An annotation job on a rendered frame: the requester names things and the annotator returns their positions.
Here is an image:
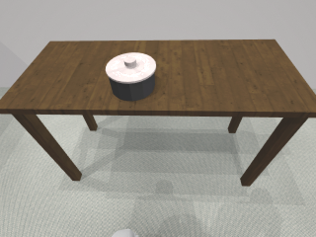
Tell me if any table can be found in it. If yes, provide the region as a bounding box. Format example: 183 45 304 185
0 39 316 187

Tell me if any knob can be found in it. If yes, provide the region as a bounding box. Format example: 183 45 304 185
123 56 136 67

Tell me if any pot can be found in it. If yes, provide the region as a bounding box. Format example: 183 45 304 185
109 73 155 102

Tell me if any lid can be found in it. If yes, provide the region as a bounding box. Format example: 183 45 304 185
106 52 156 84

